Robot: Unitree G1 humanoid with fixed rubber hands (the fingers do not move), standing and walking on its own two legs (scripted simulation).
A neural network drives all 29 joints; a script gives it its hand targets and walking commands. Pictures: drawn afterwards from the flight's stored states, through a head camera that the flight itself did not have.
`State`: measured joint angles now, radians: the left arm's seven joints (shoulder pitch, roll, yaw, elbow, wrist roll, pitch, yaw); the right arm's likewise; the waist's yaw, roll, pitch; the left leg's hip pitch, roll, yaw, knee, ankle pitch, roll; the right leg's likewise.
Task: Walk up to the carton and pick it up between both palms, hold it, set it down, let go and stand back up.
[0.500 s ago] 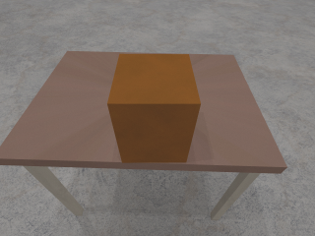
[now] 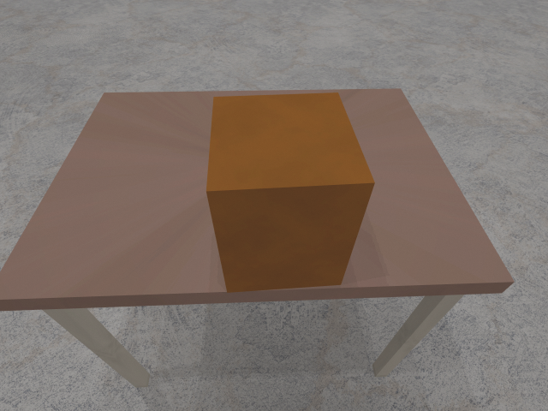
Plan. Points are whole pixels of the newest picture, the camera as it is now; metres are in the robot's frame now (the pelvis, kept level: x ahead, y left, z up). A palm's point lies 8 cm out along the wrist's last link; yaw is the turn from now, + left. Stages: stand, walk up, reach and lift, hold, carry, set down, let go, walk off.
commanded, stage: walk up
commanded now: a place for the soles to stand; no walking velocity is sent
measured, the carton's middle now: (280, 196) +0.46 +0.01 +0.07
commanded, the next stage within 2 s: none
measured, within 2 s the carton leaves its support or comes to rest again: neither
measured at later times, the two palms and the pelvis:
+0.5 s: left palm out of the picture +0.03 +0.21 -0.13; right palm out of the picture -0.01 -0.25 -0.15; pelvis +0.00 -0.02 +0.00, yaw +0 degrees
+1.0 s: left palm out of the picture -0.02 +0.17 -0.14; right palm out of the picture +0.00 -0.27 -0.14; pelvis +0.02 -0.05 +0.01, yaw +2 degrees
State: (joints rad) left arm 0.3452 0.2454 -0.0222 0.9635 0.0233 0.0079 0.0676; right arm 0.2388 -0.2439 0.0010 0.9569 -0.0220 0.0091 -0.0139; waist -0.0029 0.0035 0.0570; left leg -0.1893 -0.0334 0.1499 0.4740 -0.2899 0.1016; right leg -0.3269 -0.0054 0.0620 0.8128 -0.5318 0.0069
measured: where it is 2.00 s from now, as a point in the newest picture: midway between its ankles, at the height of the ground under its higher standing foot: outside the picture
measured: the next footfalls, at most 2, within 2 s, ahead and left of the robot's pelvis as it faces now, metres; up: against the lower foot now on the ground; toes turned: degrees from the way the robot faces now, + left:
right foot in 0.30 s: +0.05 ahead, -0.10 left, +0.00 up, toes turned +1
